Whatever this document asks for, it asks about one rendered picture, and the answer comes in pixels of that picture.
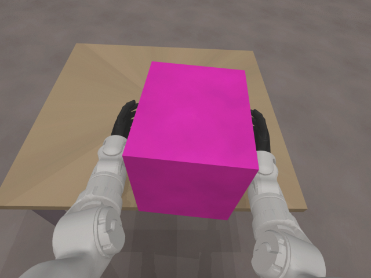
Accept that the robot right upper arm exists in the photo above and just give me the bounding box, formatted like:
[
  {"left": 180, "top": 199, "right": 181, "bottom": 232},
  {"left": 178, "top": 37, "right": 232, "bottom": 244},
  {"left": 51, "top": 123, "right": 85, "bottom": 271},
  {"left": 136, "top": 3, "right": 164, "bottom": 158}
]
[{"left": 251, "top": 229, "right": 343, "bottom": 278}]

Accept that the table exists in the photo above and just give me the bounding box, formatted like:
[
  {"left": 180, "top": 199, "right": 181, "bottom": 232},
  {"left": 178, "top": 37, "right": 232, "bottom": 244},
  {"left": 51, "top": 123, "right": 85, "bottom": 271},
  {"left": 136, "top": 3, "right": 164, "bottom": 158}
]
[{"left": 0, "top": 43, "right": 308, "bottom": 226}]

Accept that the carton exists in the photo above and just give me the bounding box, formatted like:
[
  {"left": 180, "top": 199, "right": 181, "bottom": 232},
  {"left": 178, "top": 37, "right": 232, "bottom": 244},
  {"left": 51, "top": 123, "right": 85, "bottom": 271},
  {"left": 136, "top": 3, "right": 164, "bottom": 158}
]
[{"left": 122, "top": 61, "right": 259, "bottom": 220}]

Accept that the robot left upper arm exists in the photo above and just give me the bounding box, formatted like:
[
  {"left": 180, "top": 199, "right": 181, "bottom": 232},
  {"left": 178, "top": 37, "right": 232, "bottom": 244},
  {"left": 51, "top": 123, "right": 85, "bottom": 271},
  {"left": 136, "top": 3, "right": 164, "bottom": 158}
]
[{"left": 19, "top": 205, "right": 125, "bottom": 278}]

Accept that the right robot hand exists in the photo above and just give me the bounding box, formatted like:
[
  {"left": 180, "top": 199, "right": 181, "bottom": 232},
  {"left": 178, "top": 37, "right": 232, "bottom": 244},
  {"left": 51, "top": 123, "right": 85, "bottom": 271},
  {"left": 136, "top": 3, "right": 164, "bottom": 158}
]
[{"left": 250, "top": 109, "right": 271, "bottom": 153}]

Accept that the right robot forearm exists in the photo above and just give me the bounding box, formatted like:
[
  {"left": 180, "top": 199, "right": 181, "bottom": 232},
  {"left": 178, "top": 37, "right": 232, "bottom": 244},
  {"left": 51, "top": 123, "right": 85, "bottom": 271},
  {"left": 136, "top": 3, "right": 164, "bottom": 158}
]
[{"left": 248, "top": 151, "right": 312, "bottom": 244}]

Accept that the left robot forearm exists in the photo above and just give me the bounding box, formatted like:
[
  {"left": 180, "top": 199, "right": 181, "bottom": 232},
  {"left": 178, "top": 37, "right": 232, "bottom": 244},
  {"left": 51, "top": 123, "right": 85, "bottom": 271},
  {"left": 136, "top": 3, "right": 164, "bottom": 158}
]
[{"left": 52, "top": 135, "right": 127, "bottom": 256}]

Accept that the left robot hand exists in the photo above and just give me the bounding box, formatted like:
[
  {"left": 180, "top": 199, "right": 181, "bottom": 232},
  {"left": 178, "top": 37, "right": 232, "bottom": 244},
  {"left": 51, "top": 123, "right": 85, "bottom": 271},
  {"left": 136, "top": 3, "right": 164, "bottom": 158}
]
[{"left": 111, "top": 100, "right": 138, "bottom": 139}]

